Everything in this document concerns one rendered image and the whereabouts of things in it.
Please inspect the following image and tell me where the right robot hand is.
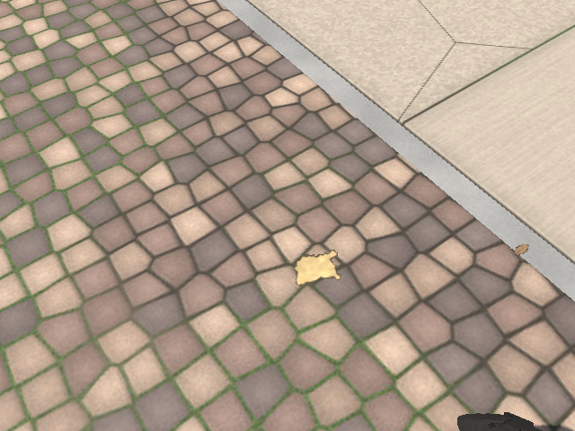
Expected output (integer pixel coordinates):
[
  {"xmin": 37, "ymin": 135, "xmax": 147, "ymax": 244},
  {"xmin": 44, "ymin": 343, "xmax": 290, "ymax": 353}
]
[{"xmin": 457, "ymin": 412, "xmax": 543, "ymax": 431}]

